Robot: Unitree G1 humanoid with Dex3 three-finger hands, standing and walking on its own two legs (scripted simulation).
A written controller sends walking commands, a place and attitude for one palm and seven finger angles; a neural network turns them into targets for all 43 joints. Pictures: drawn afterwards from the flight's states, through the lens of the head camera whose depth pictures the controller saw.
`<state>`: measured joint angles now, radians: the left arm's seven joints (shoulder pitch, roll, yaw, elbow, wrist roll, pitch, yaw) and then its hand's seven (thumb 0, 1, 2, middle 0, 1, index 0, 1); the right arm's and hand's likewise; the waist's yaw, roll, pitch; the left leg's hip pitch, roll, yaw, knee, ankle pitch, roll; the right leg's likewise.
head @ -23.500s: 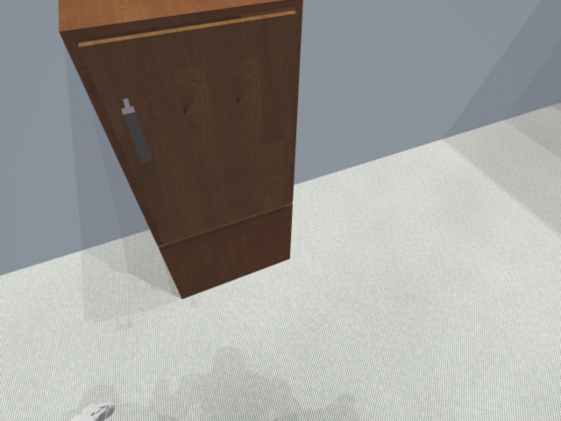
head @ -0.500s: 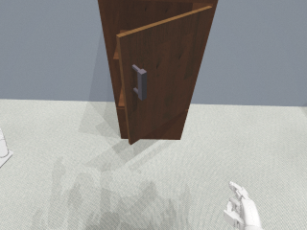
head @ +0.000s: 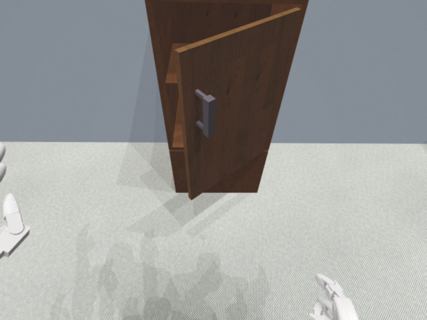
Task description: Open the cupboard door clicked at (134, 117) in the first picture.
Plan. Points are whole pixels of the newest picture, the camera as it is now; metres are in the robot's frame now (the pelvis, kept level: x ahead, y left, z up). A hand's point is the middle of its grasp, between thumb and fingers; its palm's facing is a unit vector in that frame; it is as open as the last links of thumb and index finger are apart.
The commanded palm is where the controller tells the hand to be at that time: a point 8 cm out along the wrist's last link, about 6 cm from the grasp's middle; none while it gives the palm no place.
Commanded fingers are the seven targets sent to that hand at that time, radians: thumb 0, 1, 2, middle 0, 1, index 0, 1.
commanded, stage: stop stepping back and stand still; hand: left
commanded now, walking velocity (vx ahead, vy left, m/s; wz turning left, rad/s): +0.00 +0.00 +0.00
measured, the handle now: (204, 113) +0.60 +0.06 +0.04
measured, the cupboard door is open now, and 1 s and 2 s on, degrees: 39 39 39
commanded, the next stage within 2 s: let the arm hang, fingers relaxed in 0.06 s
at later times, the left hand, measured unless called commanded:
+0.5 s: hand out of the picture +0.04 +0.15 -0.18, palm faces +0.03 -0.98 -0.18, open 7.0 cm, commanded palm none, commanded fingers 0.00 0.90 0.90 -0.20 -0.30 -0.20 -0.30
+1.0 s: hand out of the picture -0.01 +0.14 -0.18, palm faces +0.06 -0.98 -0.18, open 7.4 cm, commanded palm none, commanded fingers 0.00 0.90 0.90 -0.20 -0.30 -0.20 -0.30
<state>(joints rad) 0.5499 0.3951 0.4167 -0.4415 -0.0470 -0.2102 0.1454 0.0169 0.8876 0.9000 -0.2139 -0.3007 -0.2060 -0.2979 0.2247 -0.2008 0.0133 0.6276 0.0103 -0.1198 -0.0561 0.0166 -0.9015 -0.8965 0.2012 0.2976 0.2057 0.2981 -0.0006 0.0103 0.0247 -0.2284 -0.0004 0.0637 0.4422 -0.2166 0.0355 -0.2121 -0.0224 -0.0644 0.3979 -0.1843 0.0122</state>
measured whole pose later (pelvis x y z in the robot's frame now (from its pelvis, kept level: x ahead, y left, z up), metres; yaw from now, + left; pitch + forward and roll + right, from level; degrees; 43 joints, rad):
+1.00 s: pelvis +0.00 -0.02 +0.00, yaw +2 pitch -1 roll +0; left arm 0.27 0.13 0.01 1.13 0.01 0.00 0.03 0.01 0.91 0.90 -0.20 -0.30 -0.19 -0.30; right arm 0.30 -0.11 0.01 1.15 -0.02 0.01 -0.02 0.01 -0.91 -0.90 0.20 0.30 0.20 0.30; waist -0.01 0.01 0.04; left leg -0.21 0.00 0.03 0.43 -0.20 0.01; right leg -0.21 -0.02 -0.10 0.44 -0.21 -0.02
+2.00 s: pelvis +0.02 -0.02 +0.00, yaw +1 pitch -1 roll +0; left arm 0.27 0.13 0.01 1.15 0.01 -0.01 0.03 0.01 0.91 0.90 -0.20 -0.30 -0.19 -0.30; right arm 0.26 -0.13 0.01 1.16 -0.02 0.00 -0.03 0.01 -0.91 -0.90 0.20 0.30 0.20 0.30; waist 0.00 0.00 0.05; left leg -0.15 -0.01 0.04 0.38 -0.22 0.02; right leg -0.15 -0.03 -0.09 0.39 -0.23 -0.01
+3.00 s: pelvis +0.06 -0.02 -0.01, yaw -28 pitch +3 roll -1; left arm 0.29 0.22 0.08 0.92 0.02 0.04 0.01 0.01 0.90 0.90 -0.21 -0.30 -0.20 -0.30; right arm 0.05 -0.20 -0.04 0.85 0.01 0.01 -0.02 0.01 -0.91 -0.90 0.20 0.30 0.20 0.30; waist 0.05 -0.03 0.07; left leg -0.33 0.00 -0.07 0.56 -0.29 -0.03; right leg -0.31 0.17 0.26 0.55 -0.28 -0.03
